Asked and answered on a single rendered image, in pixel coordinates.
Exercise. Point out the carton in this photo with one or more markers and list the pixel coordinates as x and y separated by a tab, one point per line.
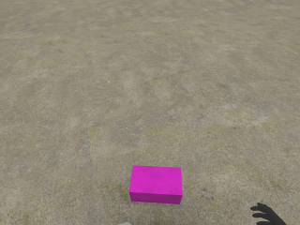
155	184

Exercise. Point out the robot right hand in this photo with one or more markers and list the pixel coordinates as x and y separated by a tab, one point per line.
267	213

